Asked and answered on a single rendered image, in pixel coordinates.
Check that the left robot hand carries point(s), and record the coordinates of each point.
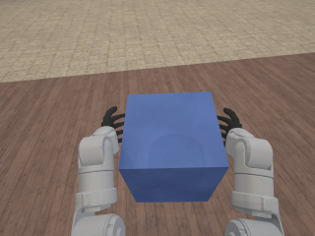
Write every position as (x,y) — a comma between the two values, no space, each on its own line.
(108,121)

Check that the robot left upper arm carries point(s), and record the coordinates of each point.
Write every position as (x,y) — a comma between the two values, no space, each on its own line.
(109,224)

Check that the right robot hand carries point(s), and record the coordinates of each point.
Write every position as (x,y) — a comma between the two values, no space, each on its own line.
(232,123)

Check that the robot left forearm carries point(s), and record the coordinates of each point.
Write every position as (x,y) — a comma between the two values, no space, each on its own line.
(96,176)

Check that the carton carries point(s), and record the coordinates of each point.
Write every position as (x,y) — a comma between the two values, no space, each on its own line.
(172,149)

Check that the robot right upper arm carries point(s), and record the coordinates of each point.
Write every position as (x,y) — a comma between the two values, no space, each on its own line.
(250,227)

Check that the robot right forearm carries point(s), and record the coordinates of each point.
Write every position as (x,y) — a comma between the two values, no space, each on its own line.
(253,180)

